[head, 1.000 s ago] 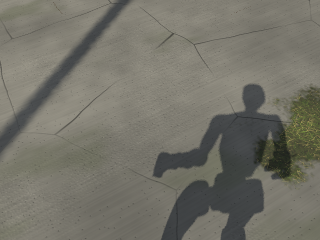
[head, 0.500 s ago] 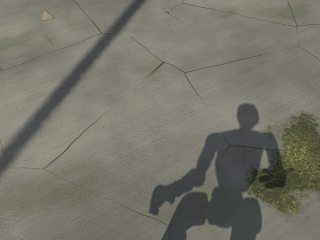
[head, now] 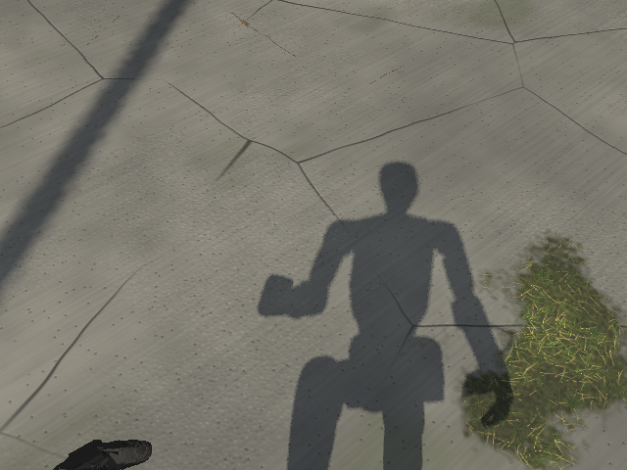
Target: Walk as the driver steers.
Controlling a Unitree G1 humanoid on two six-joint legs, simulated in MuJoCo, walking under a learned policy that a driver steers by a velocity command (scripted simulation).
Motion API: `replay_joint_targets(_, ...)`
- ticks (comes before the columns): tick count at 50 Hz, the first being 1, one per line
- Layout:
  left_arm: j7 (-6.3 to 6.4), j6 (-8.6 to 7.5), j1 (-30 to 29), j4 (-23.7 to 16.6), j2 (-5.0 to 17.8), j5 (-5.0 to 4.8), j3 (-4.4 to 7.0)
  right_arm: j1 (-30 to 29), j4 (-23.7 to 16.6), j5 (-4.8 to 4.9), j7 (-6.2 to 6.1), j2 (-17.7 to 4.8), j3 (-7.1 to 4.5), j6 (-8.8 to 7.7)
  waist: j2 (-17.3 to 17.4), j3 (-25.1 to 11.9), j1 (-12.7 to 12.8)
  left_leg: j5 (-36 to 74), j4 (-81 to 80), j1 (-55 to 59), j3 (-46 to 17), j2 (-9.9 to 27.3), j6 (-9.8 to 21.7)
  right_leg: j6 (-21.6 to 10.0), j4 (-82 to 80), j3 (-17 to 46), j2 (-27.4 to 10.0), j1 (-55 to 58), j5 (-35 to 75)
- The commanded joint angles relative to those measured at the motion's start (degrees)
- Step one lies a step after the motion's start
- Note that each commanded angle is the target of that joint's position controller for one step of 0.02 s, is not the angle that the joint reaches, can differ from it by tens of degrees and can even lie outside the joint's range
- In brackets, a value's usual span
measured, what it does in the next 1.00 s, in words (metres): walks ahead: right foot, then left foot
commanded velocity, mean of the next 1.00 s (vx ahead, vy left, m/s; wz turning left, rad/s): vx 0.50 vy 0.00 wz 0.00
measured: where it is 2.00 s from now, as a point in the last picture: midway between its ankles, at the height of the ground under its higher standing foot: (252, 235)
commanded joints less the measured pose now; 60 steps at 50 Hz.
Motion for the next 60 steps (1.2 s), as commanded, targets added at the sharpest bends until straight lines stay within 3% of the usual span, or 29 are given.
replay_joint_targets(1,-1.15,-1.54,-8.3,-6.3,3.7,-0.28,0.79,2.2,-1.2,0.39,-0.57,-10.6,-2.75,0.35,6.4,3.7,0.5,27.5,-0.2,0.7,-6.8,17.2,7.1,-2.0,-4.1,-0.8,1.7,-0.6,-1.6)
replay_joint_targets(3,-1.31,-1.54,-5.6,-5.9,5.5,-0.06,1.55,1.5,-1.1,0.32,-0.94,-11.8,-3.15,0.89,7.8,1.0,3.1,40.8,5.0,3.7,-6.5,17.7,6.0,-3.9,-4.9,-2.0,3.7,4.6,-6.4)
replay_joint_targets(5,-0.42,-1.22,7.5,-2.4,9.5,0.06,3.64,-0.3,-1.5,0.04,-1.32,-12.1,-3.05,1.68,8.3,-8.2,10.6,55.4,21.2,1.1,-3.6,14.6,3.9,-7.3,-6.7,-4.3,6.2,23.5,-5.7)
replay_joint_targets(6,0.40,-0.82,18.0,-0.3,12.8,0.62,4.60,0.0,-3.0,-1.10,-1.50,-9.9,-2.02,1.53,4.6,-16.8,14.3,40.5,37.3,-11.7,-2.9,12.3,2.3,-10.7,-2.9,5.0,-2.7,43.3,-3.3)
replay_joint_targets(7,0.30,-0.81,20.8,0.8,17.3,0.90,5.49,8.8,-4.0,-1.14,-0.63,-1.6,0.43,0.38,-11.2,-25.7,9.2,-5.7,59.4,-35.7,-3.5,0.7,-1.7,-21.1,-6.4,34.5,-17.7,64.3,-15.6)
replay_joint_targets(8,0.49,-0.64,21.2,0.8,10.9,0.17,4.09,4.4,-3.1,0.13,-0.19,-7.4,-0.65,-0.91,-8.0,-25.8,12.4,-15.4,65.7,-42.3,-10.5,1.2,-1.4,-20.4,-13.4,41.9,-17.8,63.3,-21.8)
replay_joint_targets(9,0.87,-0.47,16.7,0.6,9.3,0.10,3.34,-2.1,-5.5,1.78,0.20,-10.2,-1.62,-1.69,-5.7,-15.0,11.9,-11.7,66.5,-46.3,-9.2,4.3,-1.1,-17.7,-15.2,32.3,-15.8,55.1,-20.4)
replay_joint_targets(10,0.99,-0.38,13.1,0.5,8.5,0.28,3.00,-5.7,-6.5,1.58,0.12,-9.6,-1.29,-2.16,-0.2,-9.6,10.1,-6.7,63.4,-45.2,-7.5,7.2,-1.0,-16.2,-16.6,25.7,-13.5,46.2,-15.2)
replay_joint_targets(12,0.74,-0.76,9.1,0.4,6.2,1.33,2.28,-6.0,-6.4,0.17,0.10,-8.5,-1.64,-1.61,0.5,-4.5,6.0,-1.7,57.7,-39.9,-7.0,10.5,-1.8,-15.1,-20.3,18.0,-9.7,33.9,-6.7)
replay_joint_targets(16,0.69,-2.07,8.3,2.4,7.7,0.45,2.80,-5.6,-6.5,-0.53,-0.27,-5.2,-0.80,0.42,-0.6,-1.3,3.6,1.7,49.7,-37.7,-5.5,12.0,-4.6,-16.3,-25.9,10.8,-8.2,25.2,-2.6)
replay_joint_targets(22,1.62,-1.30,12.8,5.3,10.5,0.00,3.37,-18.3,-9.5,-0.45,0.54,-3.5,0.03,-0.60,0.4,1.3,8.2,21.0,27.2,-36.2,-2.8,9.8,-5.1,-12.9,-26.7,3.2,-5.0,26.4,-4.2)
replay_joint_targets(27,1.90,0.17,16.5,8.2,11.9,-0.73,3.80,-23.5,-11.9,0.07,1.88,-5.4,-0.63,-1.19,-0.5,2.0,9.2,17.5,19.8,-37.2,-3.6,8.3,-2.4,-11.2,-22.3,5.3,-9.7,36.0,-4.6)
replay_joint_targets(29,2.20,0.90,16.0,8.7,12.4,-0.70,4.00,-20.9,-11.5,-0.02,2.14,-6.4,-1.17,-1.34,-1.4,0.5,7.1,13.2,18.3,-33.2,-2.5,7.2,-0.8,-9.9,-18.4,5.6,-10.4,38.7,1.4)
replay_joint_targets(30,2.32,1.27,14.9,8.7,12.4,-0.64,3.90,-16.2,-10.2,-0.19,2.00,-7.6,-1.96,-1.38,-1.3,-2.2,4.1,12.5,16.6,-26.3,-0.8,5.5,0.5,-8.7,-12.3,3.9,-8.7,38.5,9.6)
replay_joint_targets(31,2.47,1.47,15.3,8.6,10.5,-0.10,3.15,-7.6,-7.8,-0.33,1.49,-10.4,-3.39,-1.29,0.1,-8.2,0.5,13.1,17.1,-13.8,-0.5,5.4,2.2,-6.9,-1.3,1.4,-5.5,34.8,12.5)
replay_joint_targets(32,2.69,1.37,16.5,6.9,6.7,1.66,1.56,2.0,-6.4,-0.77,0.87,-15.0,-4.53,-0.92,9.1,-17.3,-2.2,15.4,18.5,2.4,-14.0,16.8,5.8,-4.4,18.2,-1.9,-1.3,23.7,-4.6)
replay_joint_targets(33,2.23,0.16,23.7,6.4,1.6,0.39,0.25,2.4,-5.8,-1.11,1.41,-17.8,-4.91,-0.72,23.9,-22.0,2.2,-0.2,9.1,16.5,-41.4,25.8,14.5,-1.5,34.2,1.1,8.4,2.5,-37.3)
replay_joint_targets(34,1.91,-0.70,19.6,7.2,8.5,-0.77,1.63,1.0,-6.6,-0.35,1.60,-11.6,-3.44,-0.82,14.9,-18.0,-0.2,-8.6,5.6,13.9,-41.8,24.6,12.7,-1.9,39.8,6.8,5.0,-3.9,-37.4)
replay_joint_targets(35,1.65,-1.20,14.2,5.7,10.6,-1.73,2.32,-2.4,-7.0,-0.35,1.51,-9.6,-2.77,-0.95,11.1,-10.7,0.1,-6.6,5.1,7.4,-33.3,22.9,10.5,-2.7,39.4,5.4,2.3,-6.5,-31.9)
replay_joint_targets(36,1.97,-1.30,11.6,5.2,9.6,-1.24,2.09,-5.8,-7.4,-0.73,1.54,-9.0,-2.52,-0.99,6.5,-7.1,1.7,0.3,4.3,0.6,-27.5,20.7,9.6,-2.6,37.1,3.9,-0.4,-4.7,-26.8)
replay_joint_targets(38,2.04,-0.69,11.5,5.2,8.3,-0.08,2.28,-9.0,-7.6,-1.62,1.59,-6.9,-1.93,-1.33,7.5,-4.2,4.5,10.6,1.6,-7.8,-20.4,17.5,9.3,-1.9,32.2,4.0,-3.2,0.3,-21.0)
replay_joint_targets(41,2.27,0.73,12.2,5.7,6.0,0.25,1.92,-8.5,-6.3,-1.04,1.46,-7.2,-2.21,-2.23,7.2,-3.4,5.8,17.8,-1.7,-11.2,-14.8,16.3,10.6,-0.3,28.0,3.1,-3.6,1.9,-17.9)
replay_joint_targets(48,1.57,0.09,-0.4,2.2,3.6,0.41,0.96,-4.0,-2.9,-0.44,0.07,-9.4,-2.75,-1.33,5.9,0.8,2.1,19.4,-4.4,-9.3,-6.5,13.8,8.4,1.0,5.5,0.9,-2.1,0.0,0.0)
replay_joint_targets(52,0.43,-0.64,-7.4,-0.2,3.7,-0.01,0.73,0.5,-0.1,0.03,-0.16,-10.0,-2.99,-0.29,5.6,2.9,-0.3,19.6,-2.4,-4.4,-7.3,15.9,8.5,0.1,-1.3,0.3,-0.4,-0.2,0.0)
replay_joint_targets(54,-0.18,-1.15,-8.8,-1.3,4.3,-0.04,0.92,1.3,0.8,0.33,-0.48,-10.3,-3.21,0.44,6.0,3.2,0.4,22.1,0.3,-1.1,-9.1,17.5,8.0,-0.9,-3.9,1.0,0.3,-0.3,-3.3)
replay_joint_targets(56,-0.43,-1.63,-6.4,-0.8,5.8,0.04,1.48,0.4,0.9,0.47,-0.89,-11.2,-3.65,0.96,7.1,1.7,2.5,26.5,3.6,0.4,-10.7,18.2,7.1,-2.0,-5.8,0.9,1.5,4.4,-6.9)
replay_joint_targets(58,0.19,-1.96,5.0,2.5,9.2,0.26,3.37,-1.7,0.5,0.28,-1.03,-10.9,-3.44,1.32,7.0,-5.5,8.9,38.0,15.9,-3.2,-8.5,14.4,4.9,-4.5,-8.2,-1.5,3.7,22.6,-6.6)
replay_joint_targets(59,0.87,-1.89,15.2,4.5,12.7,1.10,4.56,-2.2,-0.9,-0.64,-1.01,-8.0,-2.27,1.17,4.2,-14.3,13.0,28.5,30.6,-13.5,-6.6,11.0,2.8,-7.7,-4.6,5.1,-3.5,40.5,-5.3)
replay_joint_targets(60,1.28,-1.28,20.1,5.5,17.8,1.64,5.86,5.2,-2.2,-0.59,-0.74,-1.1,-0.28,0.10,-10.0,-23.0,10.5,-2.9,52.0,-36.5,-2.8,1.6,-1.7,-15.9,-7.1,29.4,-18.5,62.4,-13.2)
Velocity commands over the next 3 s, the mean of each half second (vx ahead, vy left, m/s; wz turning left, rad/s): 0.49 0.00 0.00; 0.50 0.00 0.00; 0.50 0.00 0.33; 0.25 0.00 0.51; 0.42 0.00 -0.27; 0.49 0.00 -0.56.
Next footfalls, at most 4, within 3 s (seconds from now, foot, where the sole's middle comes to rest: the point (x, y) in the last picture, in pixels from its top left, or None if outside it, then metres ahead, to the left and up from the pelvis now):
0.12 right None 0.26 -0.12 -0.78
0.62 left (230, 438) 0.54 0.13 -0.78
1.18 right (325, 308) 0.84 -0.10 -0.78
1.68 left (204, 245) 1.05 0.20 -0.78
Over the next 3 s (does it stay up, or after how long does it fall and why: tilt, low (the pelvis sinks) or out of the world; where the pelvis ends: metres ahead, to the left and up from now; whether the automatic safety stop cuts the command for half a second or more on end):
stays up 1.45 0.19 0.00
